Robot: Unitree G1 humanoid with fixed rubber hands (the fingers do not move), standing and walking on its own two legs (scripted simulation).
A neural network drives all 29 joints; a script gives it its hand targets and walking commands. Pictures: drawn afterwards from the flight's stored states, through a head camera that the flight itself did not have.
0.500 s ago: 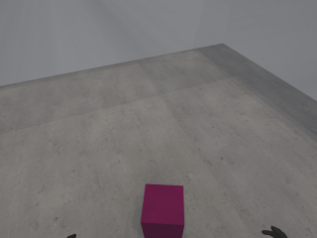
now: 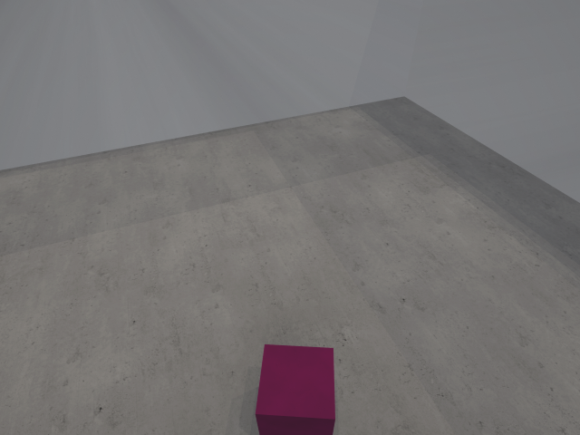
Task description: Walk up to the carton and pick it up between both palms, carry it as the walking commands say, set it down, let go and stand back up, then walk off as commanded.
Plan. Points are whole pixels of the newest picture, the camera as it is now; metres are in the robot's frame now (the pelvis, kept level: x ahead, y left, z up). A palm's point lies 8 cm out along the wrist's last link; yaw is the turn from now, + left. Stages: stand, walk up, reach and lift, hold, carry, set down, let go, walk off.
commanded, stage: stand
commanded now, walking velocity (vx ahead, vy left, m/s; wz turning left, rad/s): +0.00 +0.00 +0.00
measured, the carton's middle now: (297, 397) +0.47 +0.01 -0.64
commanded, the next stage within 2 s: walk off in 0.98 s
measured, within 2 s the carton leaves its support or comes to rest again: neither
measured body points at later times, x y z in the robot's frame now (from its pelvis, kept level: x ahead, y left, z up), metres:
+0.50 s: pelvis -0.03 +0.00 +0.00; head -0.08 -0.01 +0.45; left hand +0.07 +0.27 -0.11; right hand +0.07 -0.31 -0.11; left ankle -0.03 +0.11 -0.73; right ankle +0.00 -0.13 -0.73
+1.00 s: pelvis -0.04 +0.00 +0.00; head -0.08 +0.00 +0.45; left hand +0.05 +0.28 -0.12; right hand +0.05 -0.31 -0.11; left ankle -0.03 +0.11 -0.73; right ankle +0.00 -0.13 -0.73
